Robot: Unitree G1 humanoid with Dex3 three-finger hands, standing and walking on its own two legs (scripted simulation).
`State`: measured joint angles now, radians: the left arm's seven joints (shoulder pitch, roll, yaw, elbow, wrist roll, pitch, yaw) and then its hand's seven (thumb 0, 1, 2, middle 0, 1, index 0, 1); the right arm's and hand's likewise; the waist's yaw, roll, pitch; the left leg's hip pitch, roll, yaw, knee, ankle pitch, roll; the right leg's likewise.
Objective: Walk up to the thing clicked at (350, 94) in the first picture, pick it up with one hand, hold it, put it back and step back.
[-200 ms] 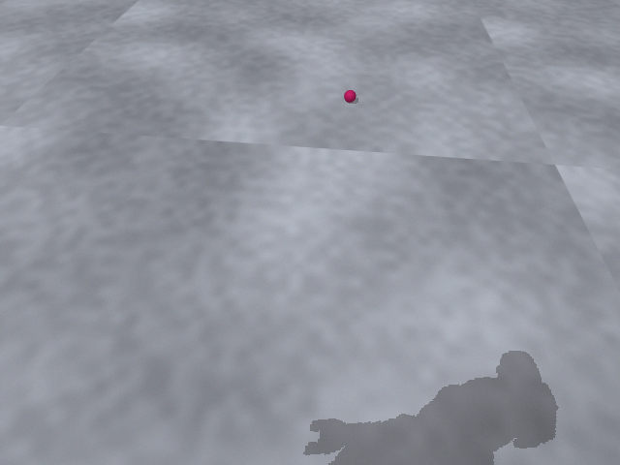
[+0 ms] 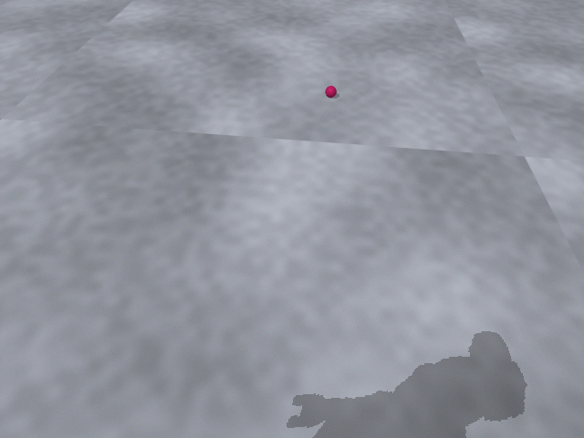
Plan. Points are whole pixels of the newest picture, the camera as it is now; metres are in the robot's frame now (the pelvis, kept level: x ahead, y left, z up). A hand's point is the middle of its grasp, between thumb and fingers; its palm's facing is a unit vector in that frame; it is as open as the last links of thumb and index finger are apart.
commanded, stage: stand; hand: left
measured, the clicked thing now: (330, 91) +2.17 -0.29 -0.75
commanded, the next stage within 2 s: walk up in 0.92 s
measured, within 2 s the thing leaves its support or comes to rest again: neither
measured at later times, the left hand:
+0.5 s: hand out of the picture +0.08 +0.25 -0.16, palm faces -0.02 -0.94 -0.34, open 7.4 cm
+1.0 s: hand out of the picture +0.07 +0.26 -0.16, palm faces -0.10 -0.94 -0.33, open 7.4 cm
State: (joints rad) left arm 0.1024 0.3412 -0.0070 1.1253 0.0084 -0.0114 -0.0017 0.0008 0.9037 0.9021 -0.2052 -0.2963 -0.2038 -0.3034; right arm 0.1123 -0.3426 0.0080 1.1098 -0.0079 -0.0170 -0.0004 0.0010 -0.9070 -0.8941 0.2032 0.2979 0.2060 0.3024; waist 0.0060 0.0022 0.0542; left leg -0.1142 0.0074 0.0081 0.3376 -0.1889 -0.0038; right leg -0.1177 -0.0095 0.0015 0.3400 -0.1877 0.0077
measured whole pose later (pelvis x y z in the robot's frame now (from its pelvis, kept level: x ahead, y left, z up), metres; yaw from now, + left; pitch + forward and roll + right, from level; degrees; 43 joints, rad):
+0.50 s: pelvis +0.00 +0.00 +0.00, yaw +0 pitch -2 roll +0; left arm 0.11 0.34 -0.01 1.12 0.01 -0.01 0.00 0.00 0.90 0.90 -0.21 -0.30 -0.20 -0.30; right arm 0.12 -0.34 0.01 1.11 -0.01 -0.02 0.00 0.00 -0.91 -0.89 0.20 0.30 0.21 0.30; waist 0.00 0.00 0.05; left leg -0.10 0.00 0.01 0.32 -0.19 0.00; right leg -0.11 -0.02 0.00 0.32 -0.18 0.01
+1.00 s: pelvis +0.01 +0.01 +0.00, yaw -5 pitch +0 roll +1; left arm 0.21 0.36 0.02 1.06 0.02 0.00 -0.05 0.00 0.90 0.90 -0.21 -0.30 -0.20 -0.30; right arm 0.12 -0.37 -0.04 1.03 -0.03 -0.03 0.07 0.00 -0.90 -0.89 0.21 0.30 0.21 0.30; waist 0.02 0.00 0.02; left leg -0.16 0.01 0.10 0.41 -0.33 0.04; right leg -0.24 -0.02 0.05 0.53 -0.33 -0.01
